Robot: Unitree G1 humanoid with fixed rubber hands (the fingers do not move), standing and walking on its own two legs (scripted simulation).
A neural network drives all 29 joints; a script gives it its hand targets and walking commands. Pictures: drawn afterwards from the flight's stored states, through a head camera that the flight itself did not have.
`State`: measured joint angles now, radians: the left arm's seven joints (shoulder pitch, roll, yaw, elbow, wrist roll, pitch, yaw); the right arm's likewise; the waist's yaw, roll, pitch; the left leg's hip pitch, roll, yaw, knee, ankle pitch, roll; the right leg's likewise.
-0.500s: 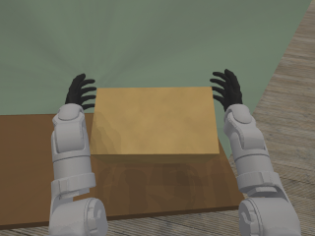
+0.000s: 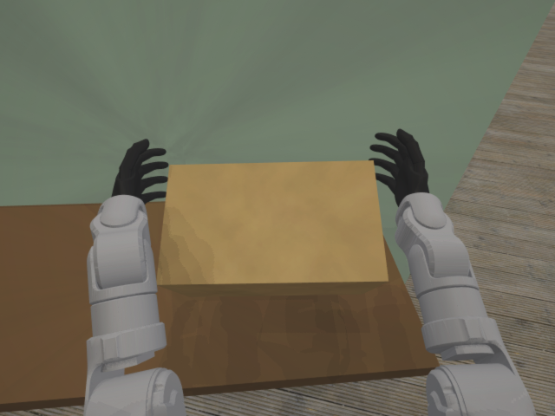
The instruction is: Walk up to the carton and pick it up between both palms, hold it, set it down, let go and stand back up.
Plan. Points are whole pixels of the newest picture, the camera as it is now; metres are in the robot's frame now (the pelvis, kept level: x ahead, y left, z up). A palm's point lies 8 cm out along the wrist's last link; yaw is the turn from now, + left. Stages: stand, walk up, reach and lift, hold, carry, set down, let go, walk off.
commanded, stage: hold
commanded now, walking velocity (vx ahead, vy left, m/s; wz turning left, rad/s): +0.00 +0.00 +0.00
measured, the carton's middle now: (273, 234) +0.36 +0.01 +0.09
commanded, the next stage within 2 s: none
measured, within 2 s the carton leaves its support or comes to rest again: neither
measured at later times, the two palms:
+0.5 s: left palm (133, 195) +0.34 +0.19 +0.18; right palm (412, 189) +0.35 -0.18 +0.19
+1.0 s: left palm (133, 195) +0.35 +0.19 +0.18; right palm (409, 190) +0.35 -0.18 +0.18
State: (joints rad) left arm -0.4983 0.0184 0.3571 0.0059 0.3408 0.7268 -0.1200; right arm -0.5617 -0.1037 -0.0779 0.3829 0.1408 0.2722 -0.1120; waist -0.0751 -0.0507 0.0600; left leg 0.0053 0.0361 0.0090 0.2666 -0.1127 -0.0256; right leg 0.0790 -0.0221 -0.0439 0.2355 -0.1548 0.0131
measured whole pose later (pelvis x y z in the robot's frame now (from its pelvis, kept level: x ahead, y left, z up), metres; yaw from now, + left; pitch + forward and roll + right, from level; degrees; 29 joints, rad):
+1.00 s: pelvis +0.00 +0.00 +0.00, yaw +0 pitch -9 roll +0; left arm -0.52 0.02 0.37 0.03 0.34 0.74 -0.12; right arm -0.58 -0.10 -0.08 0.40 0.14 0.29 -0.11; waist -0.08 -0.05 0.06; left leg 0.00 0.03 0.02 0.27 -0.11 -0.02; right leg 0.07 -0.03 -0.04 0.24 -0.15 0.02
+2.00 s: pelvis +0.00 +0.00 +0.00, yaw +0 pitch -10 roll +0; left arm -0.48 0.01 0.35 -0.02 0.34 0.75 -0.12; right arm -0.54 -0.11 -0.07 0.37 0.17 0.29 -0.12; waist -0.08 -0.05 0.06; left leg 0.02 0.03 0.01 0.29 -0.13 -0.02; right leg 0.10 -0.03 -0.04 0.24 -0.17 0.02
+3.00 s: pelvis -0.01 +0.00 +0.00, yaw -1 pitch -9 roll +0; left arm -0.56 0.01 0.38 0.08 0.36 0.72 -0.12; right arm -0.60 -0.11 -0.11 0.44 0.12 0.27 -0.09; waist -0.07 -0.04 0.05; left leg -0.01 0.03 0.02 0.26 -0.10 -0.02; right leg 0.06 -0.03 -0.03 0.25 -0.15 0.02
